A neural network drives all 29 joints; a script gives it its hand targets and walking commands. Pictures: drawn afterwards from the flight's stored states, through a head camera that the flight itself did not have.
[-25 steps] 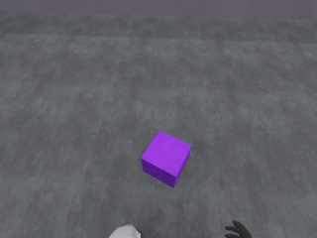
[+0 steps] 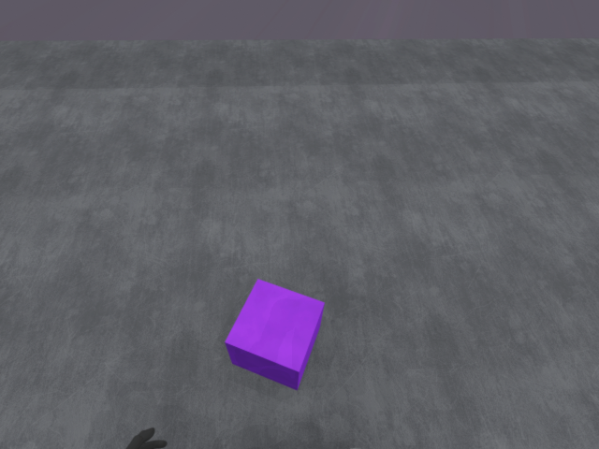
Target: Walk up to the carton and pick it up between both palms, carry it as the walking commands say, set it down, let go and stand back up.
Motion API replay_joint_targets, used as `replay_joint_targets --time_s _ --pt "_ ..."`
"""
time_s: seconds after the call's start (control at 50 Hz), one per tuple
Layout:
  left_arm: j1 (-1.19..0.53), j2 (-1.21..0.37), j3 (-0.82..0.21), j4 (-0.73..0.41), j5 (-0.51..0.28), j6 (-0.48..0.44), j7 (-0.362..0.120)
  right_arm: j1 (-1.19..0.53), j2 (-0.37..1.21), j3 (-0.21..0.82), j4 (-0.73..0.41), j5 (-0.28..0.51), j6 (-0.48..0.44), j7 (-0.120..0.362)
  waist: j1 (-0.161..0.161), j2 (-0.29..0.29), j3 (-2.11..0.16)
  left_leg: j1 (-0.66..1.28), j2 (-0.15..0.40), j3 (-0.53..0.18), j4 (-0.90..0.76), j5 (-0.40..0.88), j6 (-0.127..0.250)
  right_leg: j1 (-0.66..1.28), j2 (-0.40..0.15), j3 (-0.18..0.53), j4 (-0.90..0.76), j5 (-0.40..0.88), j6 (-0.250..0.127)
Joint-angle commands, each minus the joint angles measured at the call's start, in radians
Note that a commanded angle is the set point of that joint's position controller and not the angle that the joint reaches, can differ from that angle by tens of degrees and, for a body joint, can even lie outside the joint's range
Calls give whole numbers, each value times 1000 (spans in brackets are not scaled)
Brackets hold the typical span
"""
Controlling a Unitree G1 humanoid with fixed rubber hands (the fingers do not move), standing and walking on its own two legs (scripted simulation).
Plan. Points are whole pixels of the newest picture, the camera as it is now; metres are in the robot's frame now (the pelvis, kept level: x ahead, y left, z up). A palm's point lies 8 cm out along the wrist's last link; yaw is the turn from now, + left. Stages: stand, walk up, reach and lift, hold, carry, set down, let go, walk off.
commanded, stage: walk up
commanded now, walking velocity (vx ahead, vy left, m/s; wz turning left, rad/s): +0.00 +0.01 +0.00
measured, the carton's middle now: (277, 333) +0.53 +0.04 -0.67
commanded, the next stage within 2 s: none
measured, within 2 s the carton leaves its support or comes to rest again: neither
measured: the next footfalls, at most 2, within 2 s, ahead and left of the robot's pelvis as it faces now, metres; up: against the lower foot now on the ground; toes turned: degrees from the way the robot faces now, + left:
left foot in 0.46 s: +0.01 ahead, +0.17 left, +0.00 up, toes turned +3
right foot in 0.70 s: +0.02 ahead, -0.07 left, +0.00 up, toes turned -1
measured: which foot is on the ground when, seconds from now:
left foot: down 0.00-0.16, up 0.18-0.44, down 0.46-0.80, up 0.82-1.00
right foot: down 0.00-0.46, up 0.48-0.68, down 0.70-1.00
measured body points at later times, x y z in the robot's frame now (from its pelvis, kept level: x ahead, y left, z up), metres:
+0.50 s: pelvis -0.02 +0.04 +0.00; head -0.01 +0.06 +0.45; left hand -0.03 +0.31 -0.16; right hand +0.05 -0.21 -0.14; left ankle -0.03 +0.17 -0.74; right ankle +0.06 -0.12 -0.73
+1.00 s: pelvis -0.01 +0.10 +0.01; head +0.02 +0.07 +0.46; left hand -0.04 +0.38 -0.11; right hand +0.07 -0.18 -0.13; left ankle +0.00 +0.26 -0.68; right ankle -0.02 -0.07 -0.74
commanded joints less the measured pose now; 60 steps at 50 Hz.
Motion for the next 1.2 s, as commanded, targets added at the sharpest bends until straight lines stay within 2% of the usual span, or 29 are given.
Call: replay_joint_targets --time_s 0.0,0.04,0.12,0.14,0.18,0.2,0.26,0.36,0.4,0.42,0.46,0.48,0.54,0.64,0.7,0.72,0.78,0.8,0.82,0.84,0.88,0.92,0.98,1.02,1.08,1.1,1.12,1.14,1.18 --pt "130 170 23 5 -2 -22 7 125 -22 5 -14 13 21 -11 27 -129 -150 -120 31 -68 60 -189 25 254 -285 225 -98 483 -95" --pt "51 113 9 1 -2 -6 8 92 -66 -2 5 6 50 -24 36 -168 -45 -87 -7 -78 39 -129 34 115 -198 225 -187 26 -108" --pt "26 95 5 1 -9 0 16 62 -69 -10 10 -1 36 -16 32 -120 -17 -62 13 -99 -73 54 18 99 -134 175 -217 -83 -55" --pt "47 120 16 -4 -7 -2 21 36 -85 -19 0 -3 37 -17 48 -82 -23 -94 -1 -93 -41 49 11 130 -151 183 -207 -45 -56" --pt "234 244 66 25 10 10 57 -48 -165 -71 -45 -19 71 -6 132 -88 -77 -342 -69 -77 397 -308 -2 301 -404 421 -185 203 -176" --pt "251 243 64 17 11 10 69 -70 -133 -67 -55 -20 86 -2 131 -39 -125 -338 -41 -156 562 -322 -5 257 -445 393 -161 337 -212" --pt "157 163 43 11 24 17 68 -91 -87 -55 -86 -21 85 12 80 -100 -95 -309 -22 -187 650 -159 -19 95 -309 235 -159 123 -180" --pt "84 154 44 -22 32 22 23 -72 -76 -29 -108 2 86 19 63 -273 -81 -120 -62 -114 246 -171 -17 -25 -188 143 -221 -163 -140" --pt "100 150 38 10 13 31 7 8 -83 -26 -84 -1 56 7 18 -186 -88 88 -106 -30 -8 9 3 -101 -126 93 -155 -260 -101" --pt "136 128 30 18 11 35 0 29 -128 -37 -75 -8 45 1 23 -56 -41 108 -71 -72 -115 23 10 -157 -89 60 -70 -311 -71" --pt "171 32 3 -9 4 46 0 -91 -257 -48 -145 -10 28 -3 49 333 14 -181 314 -520 -409 -307 112 -149 23 23 183 -398 16" --pt "150 78 16 -6 -2 59 1 -177 -225 -34 -163 -16 28 -4 58 289 82 -296 271 -469 -394 -342 144 -41 -10 101 251 -347 13" --pt "230 96 25 54 1 54 -8 -251 -153 -1 -150 -4 9 -11 108 223 63 -174 127 -269 -299 -13 120 -33 24 70 288 -220 15" --pt "204 53 9 62 0 28 22 -147 -138 -9 -81 -1 3 -19 67 198 -19 6 142 -249 -130 421 147 49 40 45 3 -184 8" --pt "248 103 7 80 3 3 29 -126 -111 -6 -77 18 8 -17 65 97 -63 -52 75 -216 -81 331 85 241 -73 136 -137 210 -15" --pt "193 91 2 78 -1 -2 21 -107 -88 -5 -69 20 13 -18 38 20 -52 -6 28 -177 -130 260 68 181 -61 117 -93 236 -28" --pt "210 133 27 43 -1 1 17 -126 -169 -41 -117 3 27 -21 55 3 -52 3 41 -145 -78 138 59 118 -66 116 -87 95 -43" --pt "412 234 62 75 20 23 37 -200 -255 -84 -139 -21 63 3 130 79 -10 -242 -71 8 166 -247 30 175 -267 441 -190 -455 -128" --pt "452 313 90 75 20 41 55 -275 -178 -65 -205 -35 75 21 187 -108 66 -503 -89 -99 420 -314 11 195 -385 713 -329 -706 -195" --pt "397 284 82 63 22 43 67 -294 -140 -50 -244 -44 70 28 157 -117 100 -557 -26 -189 517 -163 5 152 -395 719 -348 -659 -191" --pt "276 231 72 16 23 26 59 -231 -149 -47 -247 -35 59 33 78 -108 57 -475 11 -206 513 -12 -28 92 -292 553 -288 -391 -142" --pt "244 214 77 -5 29 18 46 -202 -132 -40 -254 -29 59 42 71 -151 -5 -379 -19 -155 453 -13 -42 47 -204 413 -242 -240 -117" --pt "275 249 99 -46 30 19 40 -261 -114 -20 -305 -15 73 47 103 -231 -20 -329 -51 -133 315 -74 -38 18 -192 390 -233 -223 -132" --pt "247 259 104 -68 20 19 31 -215 -104 -13 -309 -16 64 56 67 -271 -75 -174 -75 -106 173 -142 -22 -73 -161 357 -230 -412 -120" --pt "159 242 91 -121 14 16 27 36 -146 -37 -217 1 34 33 -70 -79 -126 206 -112 -13 -16 -76 -9 -331 -35 276 -28 -598 -78" --pt "149 161 73 -141 27 7 24 156 -236 -54 -188 -7 14 24 -119 169 -125 284 80 -206 -166 -253 2 -446 92 178 289 -636 -50" --pt "141 77 52 -192 50 0 24 171 -355 -59 -210 -17 -3 22 -107 335 -126 243 358 -601 -339 -547 73 -591 129 129 556 -642 -5" --pt "125 89 49 -203 46 -1 12 99 -350 -59 -219 -29 -9 19 -54 287 -51 114 403 -733 -405 -627 145 -603 40 184 649 -447 -6" --pt "164 149 62 -150 38 -10 -25 -45 -240 -34 -221 -33 -20 18 39 150 24 -16 287 -511 -346 -379 101 -468 -2 187 685 -232 4"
